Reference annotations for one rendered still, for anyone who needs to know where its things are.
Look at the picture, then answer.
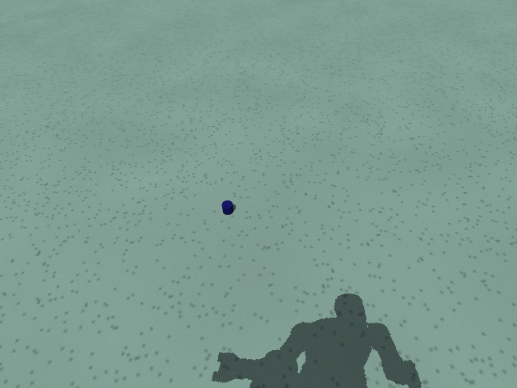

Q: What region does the tin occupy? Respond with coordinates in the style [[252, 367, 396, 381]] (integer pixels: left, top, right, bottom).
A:
[[222, 200, 233, 215]]

